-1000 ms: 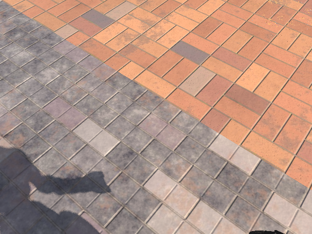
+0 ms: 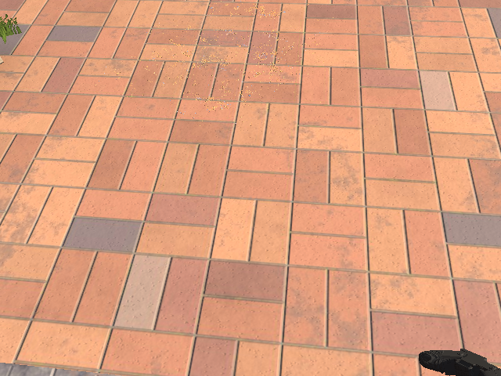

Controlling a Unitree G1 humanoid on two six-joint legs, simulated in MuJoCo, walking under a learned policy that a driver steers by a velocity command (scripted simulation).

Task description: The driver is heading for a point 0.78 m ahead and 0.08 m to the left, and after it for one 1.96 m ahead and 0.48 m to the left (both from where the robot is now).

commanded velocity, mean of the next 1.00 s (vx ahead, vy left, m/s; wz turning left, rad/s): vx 0.50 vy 0.00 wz -0.07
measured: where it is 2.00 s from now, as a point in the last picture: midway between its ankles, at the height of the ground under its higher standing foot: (283, 192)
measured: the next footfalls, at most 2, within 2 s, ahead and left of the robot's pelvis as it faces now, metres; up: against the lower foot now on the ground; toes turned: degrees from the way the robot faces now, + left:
left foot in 0.08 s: +0.23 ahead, +0.12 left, +0.00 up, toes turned -4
right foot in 0.58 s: +0.42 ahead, -0.13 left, +0.00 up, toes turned -13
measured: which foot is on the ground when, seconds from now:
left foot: up 0.00-0.06, down 0.08-0.60, up 0.62-1.00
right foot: down 0.00-0.08, up 0.10-0.56, down 0.58-1.00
